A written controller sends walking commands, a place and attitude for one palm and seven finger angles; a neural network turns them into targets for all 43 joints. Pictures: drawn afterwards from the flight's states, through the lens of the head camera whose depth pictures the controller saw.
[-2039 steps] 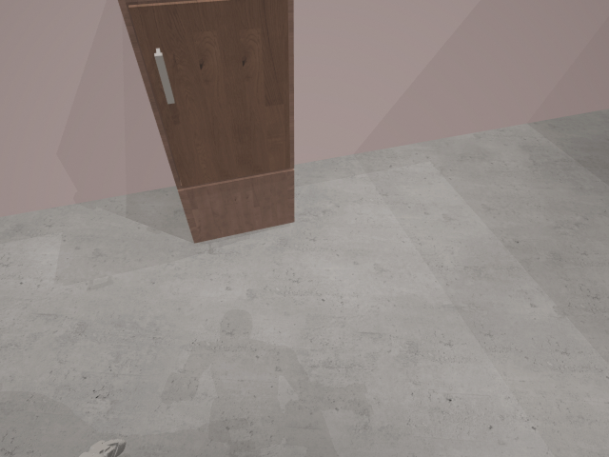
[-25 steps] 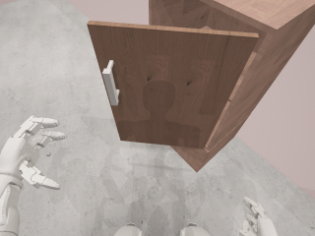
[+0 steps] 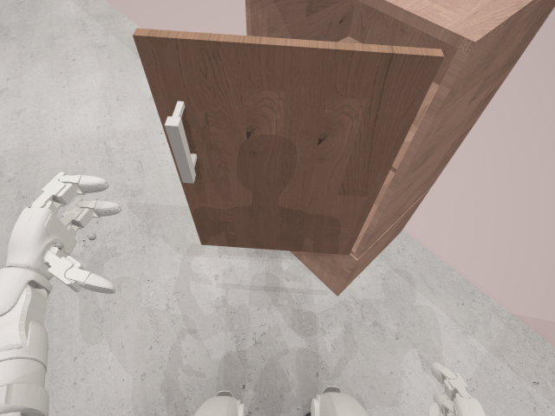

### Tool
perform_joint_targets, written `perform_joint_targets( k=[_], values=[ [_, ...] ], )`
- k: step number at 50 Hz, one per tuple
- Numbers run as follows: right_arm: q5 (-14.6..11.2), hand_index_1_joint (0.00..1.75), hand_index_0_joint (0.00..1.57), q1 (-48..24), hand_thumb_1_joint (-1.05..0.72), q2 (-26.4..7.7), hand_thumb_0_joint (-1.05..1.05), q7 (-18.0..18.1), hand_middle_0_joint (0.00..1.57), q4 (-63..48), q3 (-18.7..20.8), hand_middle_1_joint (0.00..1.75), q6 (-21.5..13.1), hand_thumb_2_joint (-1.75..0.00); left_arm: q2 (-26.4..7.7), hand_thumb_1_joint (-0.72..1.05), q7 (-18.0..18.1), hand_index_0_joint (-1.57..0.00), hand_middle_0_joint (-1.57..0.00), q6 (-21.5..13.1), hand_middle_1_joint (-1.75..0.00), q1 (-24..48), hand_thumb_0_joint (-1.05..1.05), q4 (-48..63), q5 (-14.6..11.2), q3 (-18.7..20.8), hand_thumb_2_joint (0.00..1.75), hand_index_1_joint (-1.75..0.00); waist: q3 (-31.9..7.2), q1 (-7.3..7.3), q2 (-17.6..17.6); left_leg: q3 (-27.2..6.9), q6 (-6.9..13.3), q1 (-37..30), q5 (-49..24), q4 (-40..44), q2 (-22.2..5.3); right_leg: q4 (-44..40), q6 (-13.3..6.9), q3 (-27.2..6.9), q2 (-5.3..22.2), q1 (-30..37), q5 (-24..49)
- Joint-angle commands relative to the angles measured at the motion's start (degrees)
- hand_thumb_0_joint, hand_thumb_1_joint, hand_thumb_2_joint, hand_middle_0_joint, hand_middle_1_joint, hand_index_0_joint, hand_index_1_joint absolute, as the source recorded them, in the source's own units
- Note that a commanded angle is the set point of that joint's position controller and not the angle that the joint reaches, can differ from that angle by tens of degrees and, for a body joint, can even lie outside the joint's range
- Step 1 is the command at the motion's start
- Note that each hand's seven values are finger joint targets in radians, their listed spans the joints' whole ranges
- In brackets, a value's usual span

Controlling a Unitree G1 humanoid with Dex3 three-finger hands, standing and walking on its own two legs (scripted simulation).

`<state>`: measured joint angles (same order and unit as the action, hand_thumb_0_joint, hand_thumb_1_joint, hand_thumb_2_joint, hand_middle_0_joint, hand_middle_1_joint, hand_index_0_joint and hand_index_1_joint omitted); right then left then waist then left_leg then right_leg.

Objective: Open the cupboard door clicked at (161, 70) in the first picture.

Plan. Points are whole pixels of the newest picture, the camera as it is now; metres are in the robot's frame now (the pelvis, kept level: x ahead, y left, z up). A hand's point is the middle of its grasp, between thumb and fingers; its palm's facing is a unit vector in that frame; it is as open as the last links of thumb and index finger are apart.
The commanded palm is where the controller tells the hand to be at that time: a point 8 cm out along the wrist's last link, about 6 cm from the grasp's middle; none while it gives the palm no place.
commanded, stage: move the hooked fingers beside the handle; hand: left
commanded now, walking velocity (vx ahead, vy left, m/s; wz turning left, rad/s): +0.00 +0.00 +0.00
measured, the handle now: (184, 144) +0.53 +0.17 +0.05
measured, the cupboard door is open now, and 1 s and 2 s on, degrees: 43 43 43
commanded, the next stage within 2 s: slide the fingers in behind the handle in 1.96 s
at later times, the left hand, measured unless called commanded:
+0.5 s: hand (113, 204) +0.40 +0.25 +0.05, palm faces -0.06 -1.00 +0.00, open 14.0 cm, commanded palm +0.38 +0.30 +0.06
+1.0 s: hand (137, 174) +0.46 +0.23 +0.05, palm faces -0.06 -1.00 +0.00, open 14.0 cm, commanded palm +0.44 +0.28 +0.05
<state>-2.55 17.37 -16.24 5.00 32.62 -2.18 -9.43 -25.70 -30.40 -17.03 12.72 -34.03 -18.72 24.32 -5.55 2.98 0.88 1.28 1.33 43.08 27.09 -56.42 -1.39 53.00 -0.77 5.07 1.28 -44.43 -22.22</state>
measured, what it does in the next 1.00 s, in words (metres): stands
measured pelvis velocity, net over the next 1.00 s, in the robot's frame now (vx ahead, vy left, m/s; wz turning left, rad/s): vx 0.00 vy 0.01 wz -0.02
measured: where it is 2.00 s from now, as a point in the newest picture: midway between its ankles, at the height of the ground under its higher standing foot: outside the picture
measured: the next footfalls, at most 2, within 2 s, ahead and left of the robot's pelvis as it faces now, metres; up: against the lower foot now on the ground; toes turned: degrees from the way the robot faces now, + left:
none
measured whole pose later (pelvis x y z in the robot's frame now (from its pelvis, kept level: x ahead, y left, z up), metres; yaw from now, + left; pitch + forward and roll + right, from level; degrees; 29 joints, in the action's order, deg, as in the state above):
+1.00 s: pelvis +0.00 +0.01 -0.01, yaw -1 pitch +19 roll -3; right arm -1.4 20.6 -16.1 3.0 35.6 -2.0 0.4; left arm -29.4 -24.8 -21.5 40.0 -59.5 -10.8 23.4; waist -5.9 6.6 0.8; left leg 1.6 2.0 51.1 28.5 -60.5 -1.9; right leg 55.9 -0.2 4.6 0.9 -52.2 -22.6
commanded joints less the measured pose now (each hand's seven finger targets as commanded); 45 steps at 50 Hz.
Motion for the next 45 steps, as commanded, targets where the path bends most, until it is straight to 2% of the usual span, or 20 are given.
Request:
perform_joint_targets(
  k=[1,5,8,13,14,15,17,18,20,23,25,27,29,32,33,35,36,41,42,45],
  values=[
    [-0.3,0.3,0.2,1.51,-0.9,-8.86,0.0,0.1,0.2,-7.33,4.2,0.3,-2.03,-0.9,-13.97,-0.5,1.0,-0.3,-0.3,-3.39,-1.2,12.72,0.0,9.75,-0.77,3.46,0.3,-1.2,-16.54,-1.03,3.07,-2.56,-0.31,-6.75,-17.29,9.0,1.13,-5.83,-0.6,-2.91,-1.32,12.19,11.65],
    [-0.07,0.3,0.2,2.46,-0.9,-8.88,0.0,0.01,0.2,-6.58,4.65,0.3,-1.52,-0.9,-12.71,-0.5,1.57,-0.3,-0.3,-5.15,-1.2,16.69,0.0,11.14,-0.26,1.77,0.3,-1.2,-18.57,0.05,3.82,-2.9,-0.34,-8.91,-17.4,8.52,0.96,-5.71,-0.42,-2.9,-1.46,10.34,11.06],
    [0.12,0.3,0.2,3.19,-0.9,-9.17,0.0,0.21,0.2,-5.4,4.61,0.3,-0.8,-0.9,-15.69,-0.5,2.18,-0.3,-0.3,-6.11,-1.2,18.83,0.0,8.36,-0.05,4.64,0.3,-1.2,-19.26,0.05,1.61,-3.07,-0.24,-7.81,-17.52,8.13,1.02,-5.43,-0.36,-3.13,-1.55,11.67,11.73],
    [0.18,0.3,0.2,3.51,-0.9,-9.1,0.0,0.33,0.2,-4.31,4.42,0.3,0.27,-0.9,-16.21,-0.5,2.71,-0.3,-0.3,-6.31,-1.2,24.78,0.0,5.51,1.68,3.49,0.3,-1.2,-19.05,0.59,4.81,-3.51,-0.48,-8.69,-18.16,8.15,0.78,-4.94,-0.55,-2.91,-1.39,9.28,11.14],
    [0.24,0.3,0.2,3.5,-0.9,-8.91,0.0,0.25,0.2,-4.33,4.34,0.3,0.39,-0.9,-15.39,-0.5,2.75,-0.3,-0.3,-6.28,-1.2,25.63,0.0,5.4,2.03,2.49,0.3,-1.2,-19.54,0.4,7.31,-3.57,-0.71,-9.77,-18.88,8.21,0.77,-4.8,-0.7,-2.82,-1.31,8.56,10.98],
    [0.31,0.3,0.2,3.59,-0.9,-8.83,0.0,0.09,0.2,-4.35,4.39,0.3,0.48,-0.9,-14.87,-0.5,2.85,-0.3,-0.3,-6.35,-1.2,26.03,0.0,5.89,2.18,1.93,0.3,-1.2,-20.14,0.45,7.64,-3.95,-0.87,-11.21,-19.88,8.25,0.61,-4.75,-0.8,-2.51,-1.4,7.92,10.98],
    [0.3,0.3,0.2,4.3,-0.9,-9.0,0.0,-0.07,0.2,-4.15,4.45,0.3,0.96,-0.9,-13.49,-0.5,2.73,-0.3,-0.3,-6.07,-1.2,26.83,0.0,4.07,2.29,0.57,0.3,-1.2,-20.87,1.05,5.77,-4.2,-0.88,-12.19,-21.92,7.8,0.33,-4.73,-0.68,-2.33,-1.68,7.35,11.97],
    [0.4,0.3,0.2,4.36,-0.9,-9.27,0.0,-0.06,0.2,-3.95,4.52,0.3,1.26,-0.9,-15.02,-0.5,2.95,-0.3,-0.3,-6.08,-1.2,27.83,0.0,3.24,2.31,1.82,0.3,-1.2,-20.75,0.84,5.04,-4.35,-0.91,-11.1,-21.27,7.74,0.36,-4.62,-0.7,-2.34,-1.65,7.68,11.84],
    [0.37,0.3,0.2,4.46,-0.9,-9.4,0.0,-0.11,0.2,-3.74,4.41,0.3,1.75,-0.9,-15.27,-0.5,3.16,-0.3,-0.3,-5.8,-1.2,29.42,0.0,-0.04,2.46,2.2,0.3,-1.2,-19.97,1.14,3.1,-4.14,-0.7,-8.95,-18.94,7.56,0.54,-4.53,-0.63,-2.39,-1.55,8.0,11.21],
    [0.35,0.3,0.2,4.93,-0.9,-9.45,0.0,-0.36,0.2,-3.92,4.39,0.3,2.55,-0.9,-15.31,-0.5,3.46,-0.3,-0.3,-5.77,-1.2,30.68,0.0,-2.07,3.08,1.96,0.3,-1.2,-20.64,0.74,4.07,-4.01,-0.81,-8.98,-20.19,7.4,0.48,-4.02,-0.79,-2.34,-1.55,7.6,11.84],
    [0.45,0.3,0.2,5.34,-0.9,-9.34,0.0,-0.6,0.2,-3.56,4.45,0.3,2.99,-0.9,-14.22,-0.5,3.98,-0.3,-0.3,-5.92,-1.2,33.34,0.0,-2.82,3.73,0.52,0.3,-1.2,-20.28,1.39,5.0,-4.37,-0.96,-9.87,-20.83,7.16,0.32,-3.84,-0.79,-2.06,-1.56,5.68,11.39],
    [0.58,0.3,0.2,6.13,-0.9,-9.35,0.0,-0.89,0.2,-3.57,4.59,0.3,3.45,-0.9,-14.21,-0.5,4.32,-0.3,-0.3,-6.5,-1.2,34.15,0.0,-2.33,4.15,0.33,0.3,-1.2,-22.22,1.37,5.48,-4.52,-1.06,-11.6,-23.94,6.5,0.14,-3.5,-0.8,-2.22,-1.81,5.39,12.65],
    [0.67,0.3,0.2,6.47,-0.9,-9.5,0.0,-1.03,0.2,-3.31,4.71,0.3,4.1,-0.9,-15.88,-0.5,4.92,-0.3,-0.3,-7.04,-1.2,35.08,0.0,-3.04,4.45,1.66,0.3,-1.2,-23.11,1.3,4.86,-4.59,-1.18,-11.41,-24.43,6.23,0.03,-3.28,-0.75,-2.26,-1.78,5.82,13.23],
    [0.77,0.3,0.2,6.81,-0.9,-9.34,0.0,-1.08,0.2,-2.58,4.5,0.3,4.75,-0.9,-15.07,-0.5,5.45,-0.3,-0.3,-7.62,-1.2,40.06,0.0,-4.26,4.99,0.39,0.3,-1.2,-23.27,2.36,5.38,-4.42,-0.96,-10.97,-23.86,5.44,0.03,-2.91,-0.66,-2.49,-1.91,4.82,13.28],
    [0.79,0.3,0.2,7.11,-0.9,-9.49,0.0,-1.11,0.2,-2.44,4.55,0.3,5.01,-0.9,-15.97,-0.5,5.72,-0.3,-0.3,-7.68,-1.2,40.31,0.0,-5.62,5.1,1.29,0.3,-1.2,-23.26,2.16,4.03,-4.6,-0.97,-9.84,-22.34,5.52,0.11,-2.84,-0.64,-2.4,-1.86,5.35,12.57],
    [0.73,0.3,0.2,7.1,-0.9,-9.6,0.0,-1.01,0.2,-2.21,4.37,0.3,5.46,-0.9,-16.57,-0.5,6.11,-0.3,-0.3,-7.77,-1.2,42.0,0.0,-8.06,5.52,1.47,0.3,-1.2,-22.13,2.6,3.47,-4.38,-0.63,-7.99,-19.24,5.62,0.27,-2.97,-0.6,-2.53,-1.85,4.93,11.02],
    [0.81,0.3,0.2,7.42,-0.9,-9.79,0.0,-0.89,0.2,-1.9,4.26,0.3,5.72,-0.9,-18.36,-0.5,6.29,-0.3,-0.3,-8.06,-1.2,43.33,0.0,-9.02,5.92,2.48,0.3,-1.2,-21.78,2.42,4.18,-4.44,-0.58,-7.34,-19.42,5.24,0.29,-2.56,-0.89,-2.57,-1.91,4.62,10.99],
    [1.15,0.3,0.2,8.64,-0.9,-9.69,0.0,-1.25,0.2,-1.91,4.41,0.3,6.78,-0.9,-19.3,-0.5,6.04,-0.3,-0.3,-9.09,-1.2,44.55,0.0,-9.1,6.68,2.85,0.3,-1.2,-27.02,2.09,6.82,-4.42,-0.71,-10.37,-24.68,4.01,0.13,-1.67,-0.9,-2.94,-2.11,5.23,14.42],
    [1.16,0.3,0.2,8.96,-0.9,-9.54,0.0,-1.41,0.2,-1.7,4.37,0.3,6.99,-0.9,-18.2,-0.5,5.8,-0.3,-0.3,-9.16,-1.2,45.47,0.0,-8.76,6.71,1.75,0.3,-1.2,-28.01,2.54,7.1,-4.52,-0.81,-11.71,-26.34,3.85,-0.05,-1.75,-0.7,-2.88,-2.2,4.83,15.22],
    [1.07,0.3,0.2,9.21,-0.9,-9.71,0.0,-1.53,0.2,-1.23,4.4,0.3,7.78,-0.9,-17.87,-0.5,5.64,-0.3,-0.3,-8.52,-1.2,46.32,0.0,-12.22,6.63,1.48,0.3,-1.2,-25.24,3.08,6.04,-4.3,-0.62,-9.0,-23.43,3.84,-0.05,-2.04,-0.61,-2.87,-2.29,4.1,14.01]
  ],
)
